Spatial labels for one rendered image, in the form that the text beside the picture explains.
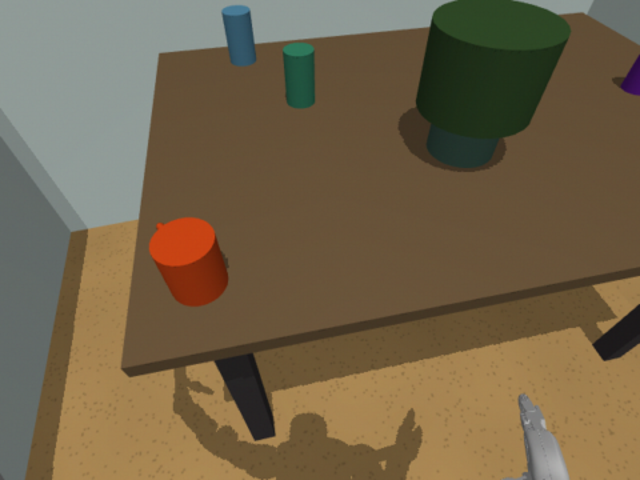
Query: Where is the potted plant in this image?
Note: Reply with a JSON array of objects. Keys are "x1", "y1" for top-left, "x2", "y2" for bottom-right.
[{"x1": 416, "y1": 0, "x2": 571, "y2": 168}]

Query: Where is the right robot hand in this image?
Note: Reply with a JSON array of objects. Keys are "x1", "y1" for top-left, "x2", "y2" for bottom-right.
[{"x1": 501, "y1": 394, "x2": 570, "y2": 480}]

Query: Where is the table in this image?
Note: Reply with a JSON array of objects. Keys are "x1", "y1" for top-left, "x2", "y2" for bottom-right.
[{"x1": 121, "y1": 12, "x2": 640, "y2": 441}]

